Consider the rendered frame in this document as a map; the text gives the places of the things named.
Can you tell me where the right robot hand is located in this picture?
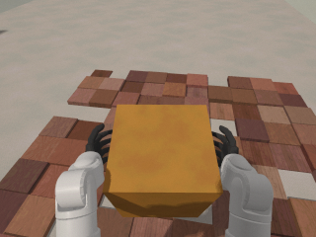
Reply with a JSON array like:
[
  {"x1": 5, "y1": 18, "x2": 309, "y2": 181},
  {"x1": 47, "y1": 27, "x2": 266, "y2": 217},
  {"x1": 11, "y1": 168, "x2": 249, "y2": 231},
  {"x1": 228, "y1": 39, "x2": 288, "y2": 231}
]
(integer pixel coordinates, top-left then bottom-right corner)
[{"x1": 211, "y1": 125, "x2": 239, "y2": 169}]

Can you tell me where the robot left forearm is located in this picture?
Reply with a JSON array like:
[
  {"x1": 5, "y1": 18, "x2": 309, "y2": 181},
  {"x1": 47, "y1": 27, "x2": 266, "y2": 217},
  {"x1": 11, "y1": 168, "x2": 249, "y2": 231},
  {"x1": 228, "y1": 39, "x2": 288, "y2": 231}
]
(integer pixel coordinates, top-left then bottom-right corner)
[{"x1": 55, "y1": 151, "x2": 105, "y2": 237}]

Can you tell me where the carton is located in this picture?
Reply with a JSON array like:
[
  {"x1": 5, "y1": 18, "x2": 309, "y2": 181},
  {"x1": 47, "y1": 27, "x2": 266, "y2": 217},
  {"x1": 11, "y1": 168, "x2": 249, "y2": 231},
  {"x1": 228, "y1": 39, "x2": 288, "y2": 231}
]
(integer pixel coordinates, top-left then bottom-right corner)
[{"x1": 102, "y1": 104, "x2": 223, "y2": 218}]

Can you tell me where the left robot hand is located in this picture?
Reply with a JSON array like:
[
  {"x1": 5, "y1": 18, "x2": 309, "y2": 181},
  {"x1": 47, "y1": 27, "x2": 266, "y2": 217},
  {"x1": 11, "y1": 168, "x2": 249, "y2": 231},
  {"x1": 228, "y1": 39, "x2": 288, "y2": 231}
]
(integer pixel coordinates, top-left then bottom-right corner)
[{"x1": 85, "y1": 123, "x2": 113, "y2": 164}]

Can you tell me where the robot right forearm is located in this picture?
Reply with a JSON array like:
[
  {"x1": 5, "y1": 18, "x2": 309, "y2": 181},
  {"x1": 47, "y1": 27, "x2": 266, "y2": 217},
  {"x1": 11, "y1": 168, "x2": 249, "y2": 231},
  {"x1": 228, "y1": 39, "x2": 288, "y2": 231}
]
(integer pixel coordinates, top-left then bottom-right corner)
[{"x1": 220, "y1": 153, "x2": 274, "y2": 237}]

